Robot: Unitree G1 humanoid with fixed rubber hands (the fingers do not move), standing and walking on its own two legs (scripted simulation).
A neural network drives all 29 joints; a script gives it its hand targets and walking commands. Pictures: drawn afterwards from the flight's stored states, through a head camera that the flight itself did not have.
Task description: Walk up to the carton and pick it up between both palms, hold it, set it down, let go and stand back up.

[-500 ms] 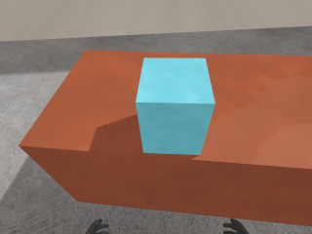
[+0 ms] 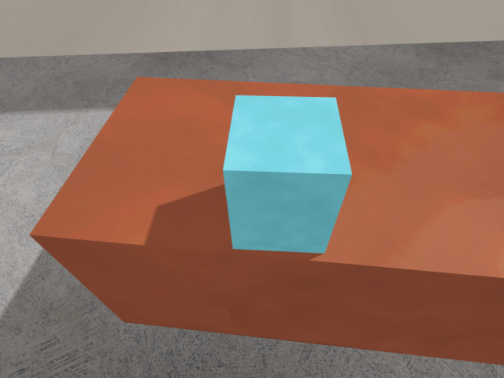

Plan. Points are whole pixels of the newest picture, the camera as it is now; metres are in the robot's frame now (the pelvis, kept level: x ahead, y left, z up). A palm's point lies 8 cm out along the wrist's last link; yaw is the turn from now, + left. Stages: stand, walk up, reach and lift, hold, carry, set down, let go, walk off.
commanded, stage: stand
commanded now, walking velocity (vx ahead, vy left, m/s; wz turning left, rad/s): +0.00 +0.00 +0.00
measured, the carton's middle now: (281, 177) +0.48 -0.04 +0.01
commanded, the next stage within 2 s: walk up in 0.72 s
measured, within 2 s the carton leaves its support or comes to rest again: neither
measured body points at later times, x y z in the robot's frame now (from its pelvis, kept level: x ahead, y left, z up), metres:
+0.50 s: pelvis +0.03 +0.01 +0.00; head +0.04 +0.01 +0.45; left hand +0.01 +0.22 -0.16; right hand +0.03 -0.20 -0.16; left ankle -0.01 +0.12 -0.73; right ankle -0.01 -0.12 -0.73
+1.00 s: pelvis +0.02 +0.01 +0.00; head +0.05 +0.02 +0.45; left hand +0.02 +0.22 -0.16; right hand +0.02 -0.20 -0.16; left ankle -0.01 +0.12 -0.73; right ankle -0.01 -0.12 -0.73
